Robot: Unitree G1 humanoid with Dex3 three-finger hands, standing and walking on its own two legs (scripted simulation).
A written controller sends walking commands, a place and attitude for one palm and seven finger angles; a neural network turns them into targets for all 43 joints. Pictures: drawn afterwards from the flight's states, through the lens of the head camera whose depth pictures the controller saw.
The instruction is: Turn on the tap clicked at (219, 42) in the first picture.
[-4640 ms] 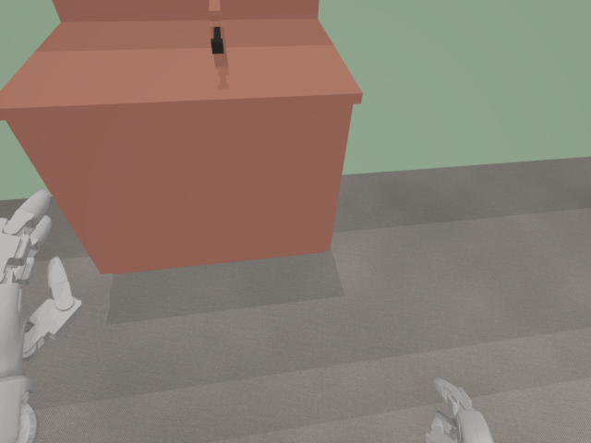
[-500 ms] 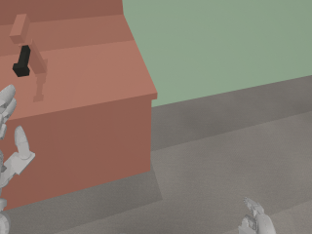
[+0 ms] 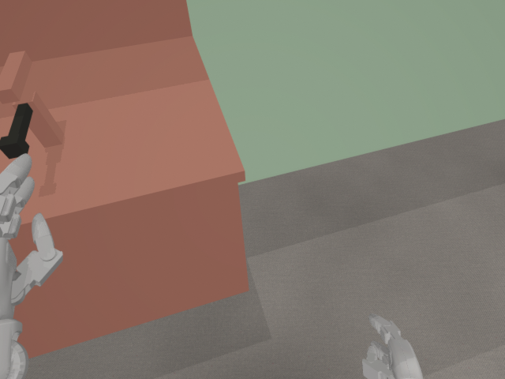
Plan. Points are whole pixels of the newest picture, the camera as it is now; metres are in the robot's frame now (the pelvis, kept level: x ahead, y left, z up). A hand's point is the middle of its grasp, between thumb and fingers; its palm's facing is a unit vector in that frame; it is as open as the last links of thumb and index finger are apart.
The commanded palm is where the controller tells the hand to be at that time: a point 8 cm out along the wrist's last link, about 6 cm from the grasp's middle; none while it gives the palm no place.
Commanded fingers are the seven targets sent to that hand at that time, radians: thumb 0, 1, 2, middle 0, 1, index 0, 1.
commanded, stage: come to a stop and stand still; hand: left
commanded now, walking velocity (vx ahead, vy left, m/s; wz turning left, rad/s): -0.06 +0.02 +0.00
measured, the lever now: (14, 146) +0.43 +0.42 +0.13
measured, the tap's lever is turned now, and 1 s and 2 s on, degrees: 0 0 0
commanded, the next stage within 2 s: look again from close up in 1.14 s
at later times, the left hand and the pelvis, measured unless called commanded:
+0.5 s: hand out of the picture +0.18 +0.30 +0.16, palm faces +0.38 -0.83 -0.40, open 7.4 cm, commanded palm +0.12 +0.33 +0.18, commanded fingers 0.00 0.90 0.90 -0.20 -0.30 -0.20 -0.30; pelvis -0.04 +0.05 +0.00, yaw +0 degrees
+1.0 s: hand out of the picture +0.22 +0.30 +0.16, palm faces +0.38 -0.85 -0.36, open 7.4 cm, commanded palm +0.16 +0.33 +0.18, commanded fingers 0.00 0.90 0.90 -0.20 -0.30 -0.20 -0.30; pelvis +0.00 +0.05 +0.01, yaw +0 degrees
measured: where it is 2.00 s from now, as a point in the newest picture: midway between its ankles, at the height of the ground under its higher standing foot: outside the picture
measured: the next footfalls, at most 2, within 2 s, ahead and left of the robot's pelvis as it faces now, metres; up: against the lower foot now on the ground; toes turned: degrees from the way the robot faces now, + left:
left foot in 0.10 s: +0.03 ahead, +0.13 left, +0.00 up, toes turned +3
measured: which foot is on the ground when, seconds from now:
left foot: up 0.00-0.08, down 0.10-1.00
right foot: down 0.00-1.00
